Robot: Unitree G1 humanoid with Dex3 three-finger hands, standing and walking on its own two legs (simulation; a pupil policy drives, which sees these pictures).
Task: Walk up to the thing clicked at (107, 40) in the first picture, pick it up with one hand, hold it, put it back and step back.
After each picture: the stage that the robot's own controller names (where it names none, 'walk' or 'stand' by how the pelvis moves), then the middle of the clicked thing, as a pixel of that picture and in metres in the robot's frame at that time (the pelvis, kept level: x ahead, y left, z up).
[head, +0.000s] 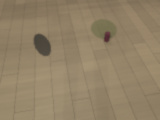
stand; (107, 36) +1.45 -0.27 -0.72
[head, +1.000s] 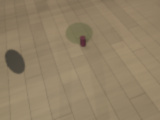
walk; (82, 41) +1.32 +0.12 -0.70
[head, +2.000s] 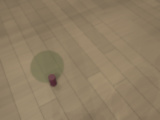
walk; (52, 80) +0.78 +0.33 -0.71
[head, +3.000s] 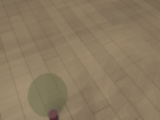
walk; (53, 116) +0.46 +0.22 -0.69
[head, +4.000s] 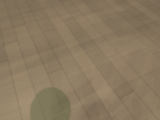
stand; out of the picture +0.35 +0.21 -0.72
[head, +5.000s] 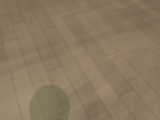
stand; out of the picture +0.36 +0.22 -0.72
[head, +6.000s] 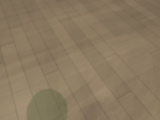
stand; out of the picture +0.34 +0.24 -0.73
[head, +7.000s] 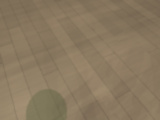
stand; out of the picture +0.33 +0.24 -0.73
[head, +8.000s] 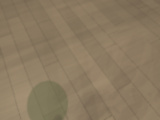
go down; out of the picture +0.34 +0.23 -0.72
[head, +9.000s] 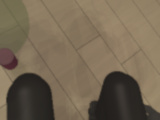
go down; (7, 59) +0.41 +0.28 -0.29
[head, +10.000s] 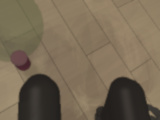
approach; (21, 61) +0.40 +0.27 -0.30
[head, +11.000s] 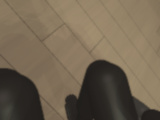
close in; out of the picture +0.38 +0.30 -0.22
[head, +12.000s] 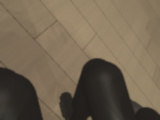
close; out of the picture +0.38 +0.31 -0.22
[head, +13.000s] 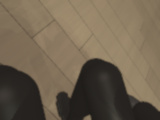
lift; out of the picture +0.36 +0.30 -0.22
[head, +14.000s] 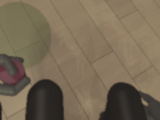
lift; (14, 76) +0.31 +0.25 -0.06
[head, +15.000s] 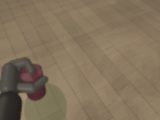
hold; (34, 82) +0.33 +0.18 +0.04
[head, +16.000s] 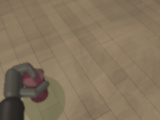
hold; (36, 86) +0.33 +0.18 +0.00
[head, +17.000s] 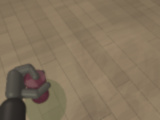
hold; (37, 87) +0.33 +0.18 +0.00
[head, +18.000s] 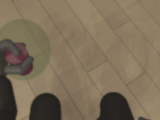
crouch; (20, 60) +0.40 +0.22 -0.09
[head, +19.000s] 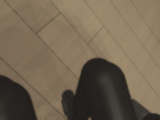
lower; out of the picture +0.40 +0.30 -0.22
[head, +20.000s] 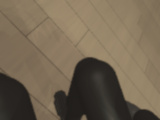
lower; out of the picture +0.39 +0.31 -0.22
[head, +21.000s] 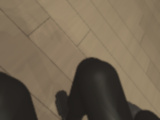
lower; out of the picture +0.39 +0.31 -0.22
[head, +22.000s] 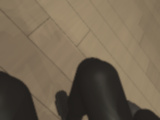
lower; out of the picture +0.39 +0.31 -0.22
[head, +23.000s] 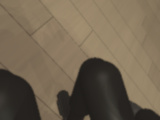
loosen; out of the picture +0.38 +0.31 -0.22
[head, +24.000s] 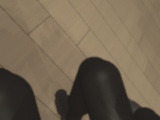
withdraw; out of the picture +0.38 +0.30 -0.22
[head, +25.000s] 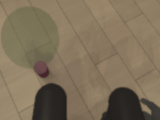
walk; (42, 70) +0.42 +0.23 -0.40
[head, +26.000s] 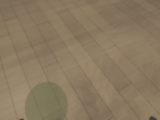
stand; out of the picture +0.35 +0.20 -0.66
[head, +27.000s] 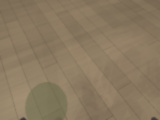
stand; out of the picture +0.36 +0.22 -0.67
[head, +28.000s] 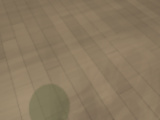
stand; out of the picture +0.37 +0.20 -0.71
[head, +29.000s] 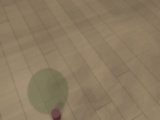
walk; (56, 115) +0.40 +0.18 -0.70
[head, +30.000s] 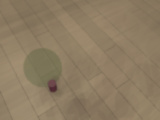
walk; (52, 86) +0.60 +0.22 -0.70
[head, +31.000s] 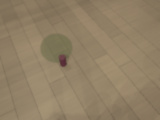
stand; (62, 60) +0.93 +0.26 -0.70
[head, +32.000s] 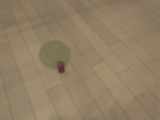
stand; (60, 67) +0.93 +0.25 -0.71
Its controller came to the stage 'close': yes
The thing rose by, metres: 0.71
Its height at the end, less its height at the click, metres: +0.00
